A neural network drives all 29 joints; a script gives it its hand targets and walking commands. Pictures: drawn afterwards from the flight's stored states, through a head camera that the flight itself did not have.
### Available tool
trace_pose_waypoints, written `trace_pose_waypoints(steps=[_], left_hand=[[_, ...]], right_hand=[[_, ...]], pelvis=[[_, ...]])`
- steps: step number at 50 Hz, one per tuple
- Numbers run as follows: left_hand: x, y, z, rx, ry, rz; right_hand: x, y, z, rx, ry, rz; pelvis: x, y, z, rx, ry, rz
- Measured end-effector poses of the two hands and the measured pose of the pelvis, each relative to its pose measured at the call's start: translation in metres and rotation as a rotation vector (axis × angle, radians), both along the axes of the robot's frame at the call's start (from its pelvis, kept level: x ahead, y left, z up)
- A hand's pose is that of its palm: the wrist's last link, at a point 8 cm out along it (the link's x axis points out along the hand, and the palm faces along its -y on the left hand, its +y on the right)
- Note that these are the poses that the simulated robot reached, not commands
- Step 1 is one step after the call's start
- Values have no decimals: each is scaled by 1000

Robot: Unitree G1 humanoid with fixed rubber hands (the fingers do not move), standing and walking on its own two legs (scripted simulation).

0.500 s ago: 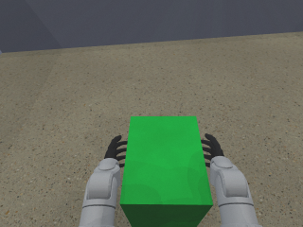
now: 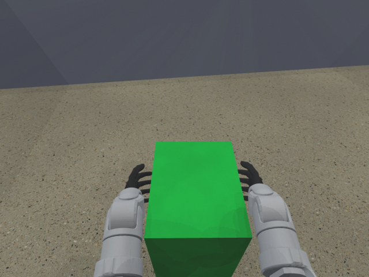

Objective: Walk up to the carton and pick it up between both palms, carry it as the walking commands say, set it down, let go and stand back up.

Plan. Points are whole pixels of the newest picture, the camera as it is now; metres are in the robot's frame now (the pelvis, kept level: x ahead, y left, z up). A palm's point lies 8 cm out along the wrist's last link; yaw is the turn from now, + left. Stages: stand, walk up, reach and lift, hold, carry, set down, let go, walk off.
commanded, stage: hold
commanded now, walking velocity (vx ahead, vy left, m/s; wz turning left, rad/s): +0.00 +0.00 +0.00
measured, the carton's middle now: (193, 211) +0.30 +0.03 -0.02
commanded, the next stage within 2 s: set down in 0.36 s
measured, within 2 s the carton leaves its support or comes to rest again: neither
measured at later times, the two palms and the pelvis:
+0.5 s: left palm (140, 193) +0.29 +0.15 +0.05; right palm (261, 192) +0.31 -0.12 +0.05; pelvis +0.01 -0.01 +0.00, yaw +1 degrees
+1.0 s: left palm (146, 205) +0.31 +0.15 -0.02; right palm (254, 206) +0.32 -0.12 -0.02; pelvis -0.01 +0.00 -0.01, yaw +0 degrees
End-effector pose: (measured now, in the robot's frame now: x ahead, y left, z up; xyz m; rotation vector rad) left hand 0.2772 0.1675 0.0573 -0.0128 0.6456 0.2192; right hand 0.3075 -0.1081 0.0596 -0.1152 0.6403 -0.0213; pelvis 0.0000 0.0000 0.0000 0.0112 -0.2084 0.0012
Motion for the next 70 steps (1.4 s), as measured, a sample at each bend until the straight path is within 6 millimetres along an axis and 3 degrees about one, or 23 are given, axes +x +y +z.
trace_pose_waypoints(steps=[18, 23, 33, 41, 52, 70], left_hand=[[-1, 0, -1, -5, 8, 32], [7, -10, -4, 11, 24, -16], [17, -16, -21, -10, 63, -32], [21, -12, -42, -22, 72, -16], [31, -15, -89, -19, 62, -30], [47, -18, -159, -28, 24, 15]], right_hand=[[6, 1, -3, 4, 11, 23], [5, -10, -5, 4, 24, -12], [4, -17, -24, 16, 65, -51], [11, -13, -46, 28, 76, -55], [18, -16, -92, 39, 66, -74], [42, -19, -162, 63, 32, -57]], pelvis=[[6, -10, 3, -1, 16, 7], [9, -9, 4, -8, 38, 18], [6, -8, 1, -3, 71, -9], [0, -6, -3, -4, 134, -4], [-14, -4, -14, -5, 306, -10], [-31, -5, -57, 0, 576, -12]])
